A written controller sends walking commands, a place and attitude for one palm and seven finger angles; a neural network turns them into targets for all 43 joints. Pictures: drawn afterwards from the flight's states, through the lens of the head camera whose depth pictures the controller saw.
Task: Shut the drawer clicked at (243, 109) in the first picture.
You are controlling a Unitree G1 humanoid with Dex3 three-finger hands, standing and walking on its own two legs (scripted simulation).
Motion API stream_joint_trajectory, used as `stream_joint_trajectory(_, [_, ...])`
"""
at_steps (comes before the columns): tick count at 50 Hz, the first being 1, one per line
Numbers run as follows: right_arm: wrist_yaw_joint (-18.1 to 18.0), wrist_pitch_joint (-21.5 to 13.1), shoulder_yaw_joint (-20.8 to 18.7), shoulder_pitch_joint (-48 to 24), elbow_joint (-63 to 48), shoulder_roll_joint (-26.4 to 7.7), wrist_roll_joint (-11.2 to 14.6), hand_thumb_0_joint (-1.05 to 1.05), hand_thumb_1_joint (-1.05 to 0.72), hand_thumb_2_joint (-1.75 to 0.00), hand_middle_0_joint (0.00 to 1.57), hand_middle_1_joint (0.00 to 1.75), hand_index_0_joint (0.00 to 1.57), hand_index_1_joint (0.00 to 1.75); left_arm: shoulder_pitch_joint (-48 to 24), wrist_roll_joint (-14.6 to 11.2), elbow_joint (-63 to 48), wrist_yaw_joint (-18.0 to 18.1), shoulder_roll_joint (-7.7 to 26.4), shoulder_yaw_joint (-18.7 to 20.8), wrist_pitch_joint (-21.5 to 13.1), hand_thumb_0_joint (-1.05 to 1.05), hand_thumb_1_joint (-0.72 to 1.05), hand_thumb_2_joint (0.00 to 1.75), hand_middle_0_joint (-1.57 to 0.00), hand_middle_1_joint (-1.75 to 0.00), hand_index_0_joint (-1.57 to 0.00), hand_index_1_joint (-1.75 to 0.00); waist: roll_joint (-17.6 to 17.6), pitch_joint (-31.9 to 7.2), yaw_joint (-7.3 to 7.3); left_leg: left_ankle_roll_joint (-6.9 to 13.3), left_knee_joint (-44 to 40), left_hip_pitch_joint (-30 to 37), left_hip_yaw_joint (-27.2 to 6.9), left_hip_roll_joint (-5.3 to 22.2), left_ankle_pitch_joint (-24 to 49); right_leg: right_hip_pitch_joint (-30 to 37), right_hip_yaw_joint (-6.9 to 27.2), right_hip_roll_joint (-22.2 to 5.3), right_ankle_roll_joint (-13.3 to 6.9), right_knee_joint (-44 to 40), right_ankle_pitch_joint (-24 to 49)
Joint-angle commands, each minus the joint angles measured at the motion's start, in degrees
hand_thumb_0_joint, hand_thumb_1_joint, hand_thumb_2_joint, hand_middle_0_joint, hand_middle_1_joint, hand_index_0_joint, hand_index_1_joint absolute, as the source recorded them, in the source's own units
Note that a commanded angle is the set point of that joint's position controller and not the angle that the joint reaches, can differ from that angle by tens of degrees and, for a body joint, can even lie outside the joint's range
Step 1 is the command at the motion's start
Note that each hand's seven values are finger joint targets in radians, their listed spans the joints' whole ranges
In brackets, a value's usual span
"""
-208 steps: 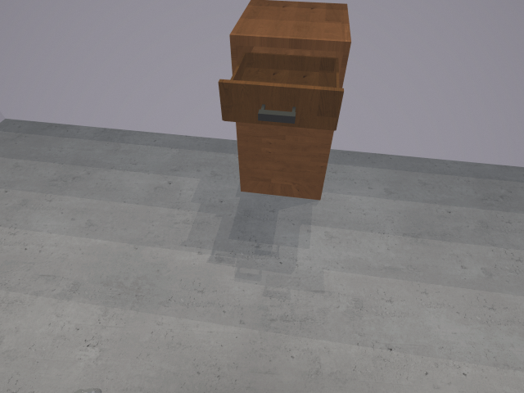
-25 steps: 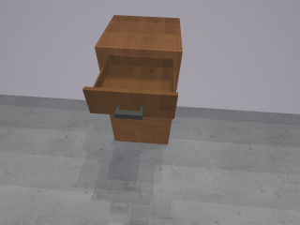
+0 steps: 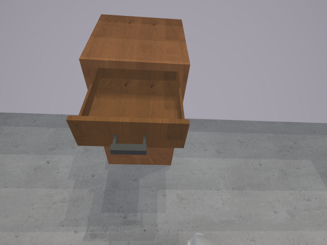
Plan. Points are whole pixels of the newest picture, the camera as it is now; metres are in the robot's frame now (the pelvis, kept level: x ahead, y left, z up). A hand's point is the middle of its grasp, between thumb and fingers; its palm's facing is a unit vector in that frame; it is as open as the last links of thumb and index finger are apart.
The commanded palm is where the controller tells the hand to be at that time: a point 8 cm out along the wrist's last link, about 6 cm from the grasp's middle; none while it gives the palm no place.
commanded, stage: take the last steps up to it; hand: left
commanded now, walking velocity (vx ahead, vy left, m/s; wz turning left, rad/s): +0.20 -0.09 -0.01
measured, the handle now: (129, 143) +0.43 +0.13 -0.07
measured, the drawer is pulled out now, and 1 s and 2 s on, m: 0.28 0.28 0.28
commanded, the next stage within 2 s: come to a stop and stand still in 0.10 s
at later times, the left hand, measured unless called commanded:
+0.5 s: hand (117, 241) +0.17 +0.13 -0.18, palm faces +0.08 -0.97 -0.22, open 7.2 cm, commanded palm none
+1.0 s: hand out of the picture +0.02 +0.13 -0.18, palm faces +0.06 -0.97 -0.22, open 7.3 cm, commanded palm none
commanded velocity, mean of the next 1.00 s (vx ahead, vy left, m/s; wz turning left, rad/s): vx -0.05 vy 0.03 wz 0.00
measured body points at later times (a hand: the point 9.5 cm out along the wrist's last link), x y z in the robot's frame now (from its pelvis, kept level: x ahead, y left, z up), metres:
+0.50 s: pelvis +0.10 -0.05 -0.01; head +0.12 -0.06 +0.44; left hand +0.16 +0.18 -0.16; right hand +0.17 -0.29 -0.17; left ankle +0.13 +0.05 -0.72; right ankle +0.14 -0.15 -0.75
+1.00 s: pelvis +0.06 -0.04 -0.01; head +0.07 -0.06 +0.44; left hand +0.02 +0.18 -0.16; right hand +0.13 -0.27 -0.17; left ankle +0.13 +0.06 -0.75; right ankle +0.02 -0.16 -0.75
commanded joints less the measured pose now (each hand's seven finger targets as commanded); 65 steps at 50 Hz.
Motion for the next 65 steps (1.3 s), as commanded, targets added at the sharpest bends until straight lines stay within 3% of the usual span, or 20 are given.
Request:
stream_joint_trajectory(1, [-0.1,-0.2,-2.2,4.9,-1.1,-9.8,-0.5,0.0,-0.9,-0.9,0.2,0.3,0.2,0.3,-4.8,-0.1,-4.2,-0.4,-1.4,-0.8,-0.9,0.0,0.9,0.9,-0.2,-0.3,-0.2,-0.3,10.4,7.4,-1.79,7.7,-6.9,-3.3,-8.5,15.6,13.7,-0.9,-1.6,0.5,-0.2,-9.5,-1.0])
stream_joint_trajectory(5, [-0.2,0.5,-2.6,3.9,-0.8,-10.7,-0.7,0.0,-0.9,-0.9,0.2,0.3,0.2,0.3,-3.4,-0.1,-4.1,-0.2,-0.6,-0.4,-1.8,0.0,0.9,0.9,-0.2,-0.3,-0.2,-0.3,10.4,4.2,-0.58,6.2,0.1,-4.0,-8.4,15.5,16.4,10.5,-3.3,3.0,-1.9,-18.8,-2.3])
stream_joint_trajectory(7, [0.4,0.5,-2.4,3.8,-0.4,-9.5,0.0,0.0,-0.9,-0.9,0.2,0.3,0.2,0.3,8.3,0.1,0.0,0.3,3.4,0.5,-3.0,0.0,0.9,0.9,-0.2,-0.3,-0.2,-0.3,2.5,-3.3,4.53,2.8,15.4,-10.2,-4.7,10.4,14.7,30.5,-2.7,3.5,-2.8,-25.0,4.1])
stream_joint_trajectory(8, [0.8,0.4,-1.6,5.8,-1.1,-6.3,0.7,0.0,-0.9,-0.9,0.2,0.3,0.2,0.3,14.6,0.4,1.9,1.0,8.3,1.6,-3.8,0.0,0.9,0.9,-0.2,-0.3,-0.2,-0.3,-9.0,-9.8,6.14,0.1,30.4,-22.8,-0.1,4.7,-2.7,44.8,11.3,-9.7,-6.8,-26.5,12.4])
stream_joint_trajectory(9, [0.4,1.1,-1.1,3.9,-2.8,-6.1,1.2,0.0,-0.9,-0.9,0.2,0.3,0.2,0.3,17.9,-0.7,2.2,1.3,12.0,1.8,-3.5,0.0,0.9,0.9,-0.2,-0.3,-0.2,-0.3,-10.8,-11.9,6.42,-0.9,44.5,-27.0,-3.7,0.7,-23.0,43.7,21.3,-17.8,-11.6,-31.6,22.2])
stream_joint_trajectory(11, [0.1,1.7,-1.7,1.2,-2.7,-6.3,0.9,0.0,-0.9,-0.9,0.2,0.3,0.2,0.3,9.4,-0.9,0.6,2.0,7.6,1.0,-3.6,0.0,0.9,0.9,-0.2,-0.3,-0.2,-0.3,-7.9,-6.9,3.84,-1.0,52.3,-27.6,-9.4,3.6,-17.5,32.8,17.6,-15.7,-12.9,-33.7,24.8])
stream_joint_trajectory(13, [-0.3,2.7,-0.8,1.3,-1.2,-4.3,0.7,0.0,-0.9,-0.9,0.2,0.3,0.2,0.3,2.1,-0.6,-1.3,2.8,3.2,-0.6,-3.5,0.0,0.9,0.9,-0.2,-0.3,-0.2,-0.3,0.3,-2.6,0.18,-2.3,45.6,-21.9,-10.6,5.4,-12.4,22.4,8.1,-12.1,-11.0,-32.9,35.2])
stream_joint_trajectory(15, [-0.6,4.1,-0.2,3.1,-0.1,-3.2,1.1,0.0,-0.9,-0.9,0.2,0.3,0.2,0.3,0.1,-0.3,-1.6,3.1,2.9,-1.2,-3.2,0.0,0.9,0.9,-0.2,-0.3,-0.2,-0.3,-0.6,-3.2,-1.45,-3.5,36.9,-16.3,-9.2,4.1,-10.8,18.6,3.0,-9.9,-9.8,-32.3,39.3])
stream_joint_trajectory(23, [0.0,6.0,-2.0,-6.7,-6.7,-7.5,0.9,0.0,-0.9,-0.9,0.2,0.3,0.2,0.3,2.1,0.3,-3.6,3.9,7.0,1.0,-0.5,0.0,0.9,0.9,-0.2,-0.3,-0.2,-0.3,-4.8,-2.6,1.54,-3.6,28.9,-18.1,-9.8,1.0,-11.2,21.2,8.4,-12.9,-13.5,-30.8,33.6])
stream_joint_trajectory(27, [0.1,5.4,-2.0,-5.8,-7.0,-7.5,0.9,0.0,-0.9,-0.9,0.2,0.3,0.2,0.3,1.1,0.0,-3.9,3.6,7.1,0.9,0.3,0.0,0.9,0.9,-0.2,-0.3,-0.2,-0.3,-3.8,-3.2,-0.26,-2.8,11.6,-6.4,-8.4,0.4,1.6,15.6,6.8,-8.7,-8.8,-27.5,17.5])
stream_joint_trajectory(28, [0.1,4.8,-2.0,-4.9,-6.9,-9.1,0.7,0.0,-0.9,-0.9,0.2,0.3,0.2,0.3,1.7,-0.3,-4.1,3.4,5.7,0.5,0.6,0.0,0.9,0.9,-0.2,-0.3,-0.2,-0.3,0.5,-3.2,-0.57,-1.6,6.8,-2.8,-10.7,3.5,8.3,13.2,4.7,-5.1,-5.9,-23.9,9.4])
stream_joint_trajectory(29, [0.1,4.3,-2.2,-6.7,-8.2,-12.6,0.2,0.0,-0.9,-0.9,0.2,0.3,0.2,0.3,3.8,-0.6,-4.5,3.2,2.8,-0.1,0.9,0.0,0.9,0.9,-0.2,-0.3,-0.2,-0.3,12.8,-2.7,0.92,2.6,2.4,-5.0,-21.1,12.4,18.7,11.2,0.7,1.4,-2.1,-19.4,-5.0])
stream_joint_trajectory(30, [0.2,4.5,-2.0,-10.3,-9.6,-14.2,0.0,0.0,-0.9,-0.9,0.2,0.3,0.2,0.3,4.7,-0.6,-3.8,3.4,1.8,-0.6,1.2,0.0,0.9,0.9,-0.2,-0.3,-0.2,-0.3,17.0,-1.6,1.7,6.9,-2.2,-11.9,-23.9,17.0,17.8,14.4,-1.3,4.5,-0.8,-12.0,-17.2])
stream_joint_trajectory(34, [-0.8,4.2,-0.9,-17.0,-10.8,-12.4,0.2,0.0,-0.9,-0.9,0.2,0.3,0.2,0.3,7.6,0.0,-0.7,3.0,2.4,-0.6,2.0,0.0,0.9,0.9,-0.2,-0.3,-0.2,-0.3,11.1,0.3,3.41,8.7,-4.5,-14.0,-20.0,13.2,8.2,12.1,4.6,4.9,-0.5,3.5,-16.5])
stream_joint_trajectory(42, [-0.4,4.0,-1.4,-11.0,-6.3,-12.3,0.8,0.0,-0.9,-0.9,0.2,0.3,0.2,0.3,9.8,-0.2,1.7,3.2,1.0,-2.4,1.2,0.0,0.9,0.9,-0.2,-0.3,-0.2,-0.3,8.8,-1.7,0.98,8.1,-5.6,-5.2,-21.1,11.7,2.5,16.3,1.8,3.9,0.4,-17.6,-15.4])
stream_joint_trajectory(44, [-0.3,3.9,-1.4,-10.8,-5.3,-11.7,1.1,0.0,-0.9,-0.9,0.2,0.3,0.2,0.3,13.4,-0.2,3.6,3.4,0.5,-2.6,0.5,0.0,0.9,0.9,-0.2,-0.3,-0.2,-0.3,7.6,-2.8,2.05,5.5,-3.3,-6.0,-19.4,9.4,0.9,21.3,1.7,3.8,0.1,-29.2,-7.0])
stream_joint_trajectory(47, [0.3,3.9,-1.0,-10.0,-4.4,-8.8,1.6,0.0,-0.9,-0.9,0.2,0.3,0.2,0.3,12.7,-0.3,4.3,3.4,2.9,-2.8,-0.4,0.0,0.9,0.9,-0.2,-0.3,-0.2,-0.3,4.6,0.4,0.47,0.0,-0.9,-6.1,-14.5,3.4,0.8,19.2,7.7,-0.8,-2.5,-35.4,-4.9])
stream_joint_trajectory(49, [0.2,4.0,-0.9,-9.3,-3.6,-8.7,1.2,0.0,-0.9,-0.9,0.2,0.3,0.2,0.3,9.8,-0.5,4.3,3.4,1.9,-3.1,-1.3,0.0,0.9,0.9,-0.2,-0.3,-0.2,-0.3,-6.5,1.4,-0.52,-0.2,2.4,-3.1,-12.5,3.4,5.9,15.4,8.7,-1.2,-2.5,-37.5,-4.7])
stream_joint_trajectory(56, [0.0,4.5,0.4,-5.6,0.2,-8.0,0.8,0.0,-0.9,-0.9,0.2,0.3,0.2,0.3,10.6,-1.0,4.8,3.3,1.5,-3.2,-0.8,0.0,0.9,0.9,-0.2,-0.3,-0.2,-0.3,3.0,7.0,-0.24,-0.8,1.3,-5.6,-13.0,2.9,1.7,12.3,8.2,0.2,-2.9,-39.1,-15.4])
stream_joint_trajectory(65, [-0.5,4.3,0.8,-0.5,1.9,-6.2,0.6,0.0,-0.9,-0.9,0.2,0.3,0.2,0.3,12.0,-1.3,5.3,3.3,0.0,-3.1,-0.7,0.0,0.9,0.9,-0.2,-0.3,-0.2,-0.3,3.8,7.3,0.41,-1.0,2.3,-8.9,-13.1,2.9,2.2,14.6,7.4,0.8,-3.6,-37.8,-14.5])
